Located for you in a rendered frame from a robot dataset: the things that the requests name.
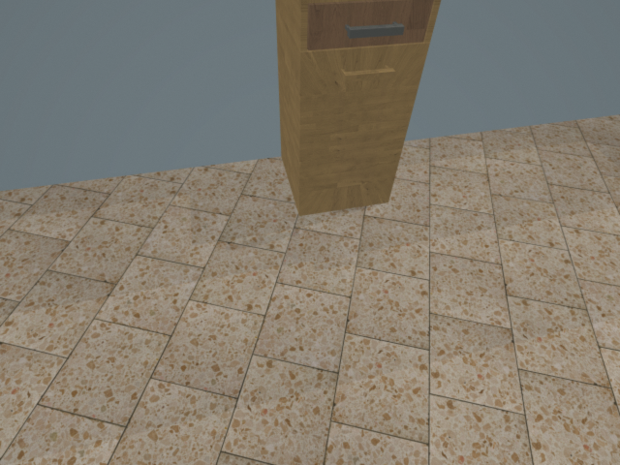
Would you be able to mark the cabinet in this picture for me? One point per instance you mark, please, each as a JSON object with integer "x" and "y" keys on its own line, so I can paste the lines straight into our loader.
{"x": 341, "y": 142}

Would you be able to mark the handle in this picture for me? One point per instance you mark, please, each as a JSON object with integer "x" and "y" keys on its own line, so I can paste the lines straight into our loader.
{"x": 368, "y": 75}
{"x": 375, "y": 30}

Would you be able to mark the drawer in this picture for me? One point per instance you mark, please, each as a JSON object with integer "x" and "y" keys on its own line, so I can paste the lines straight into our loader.
{"x": 326, "y": 22}

